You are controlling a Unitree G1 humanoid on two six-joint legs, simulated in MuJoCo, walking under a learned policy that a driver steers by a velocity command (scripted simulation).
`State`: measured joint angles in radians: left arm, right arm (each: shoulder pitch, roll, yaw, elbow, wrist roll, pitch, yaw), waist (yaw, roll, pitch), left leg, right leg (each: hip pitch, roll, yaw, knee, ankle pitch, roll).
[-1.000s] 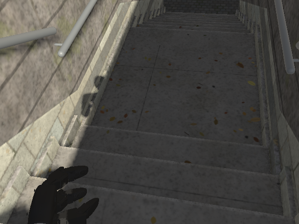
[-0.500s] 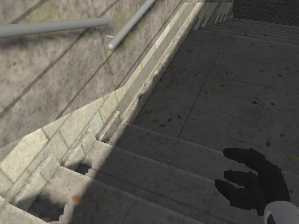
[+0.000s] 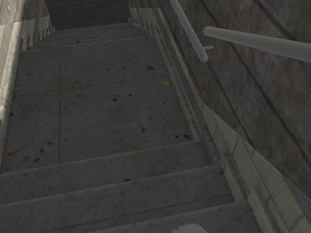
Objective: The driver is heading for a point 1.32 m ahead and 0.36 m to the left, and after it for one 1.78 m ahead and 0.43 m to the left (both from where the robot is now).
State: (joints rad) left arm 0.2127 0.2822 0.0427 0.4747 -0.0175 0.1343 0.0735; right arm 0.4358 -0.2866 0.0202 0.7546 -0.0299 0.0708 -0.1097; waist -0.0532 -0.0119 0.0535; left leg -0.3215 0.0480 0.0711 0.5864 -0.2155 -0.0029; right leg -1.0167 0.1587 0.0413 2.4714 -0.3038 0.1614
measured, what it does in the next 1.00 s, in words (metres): climbs, backwards, turning left: right foot 0.17 m higher, then left foot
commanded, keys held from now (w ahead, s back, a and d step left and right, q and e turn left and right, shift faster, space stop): q+shift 0.76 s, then e+shift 0.22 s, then w+e+shift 0.02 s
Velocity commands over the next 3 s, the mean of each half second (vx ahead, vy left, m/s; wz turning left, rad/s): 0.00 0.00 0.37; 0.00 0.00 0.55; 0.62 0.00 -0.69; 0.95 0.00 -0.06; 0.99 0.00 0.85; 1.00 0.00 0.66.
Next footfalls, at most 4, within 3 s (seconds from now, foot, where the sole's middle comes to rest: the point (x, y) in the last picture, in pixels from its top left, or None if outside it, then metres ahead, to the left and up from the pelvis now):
0.16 right None -0.09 -0.15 -0.59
0.78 left None -0.16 0.04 -0.59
1.66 right None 0.16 -0.23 -0.76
2.18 left None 0.50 -0.02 -0.93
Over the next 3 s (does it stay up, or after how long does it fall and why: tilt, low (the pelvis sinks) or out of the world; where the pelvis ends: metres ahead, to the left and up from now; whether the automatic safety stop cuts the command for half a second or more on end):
stays up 1.02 0.14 -0.45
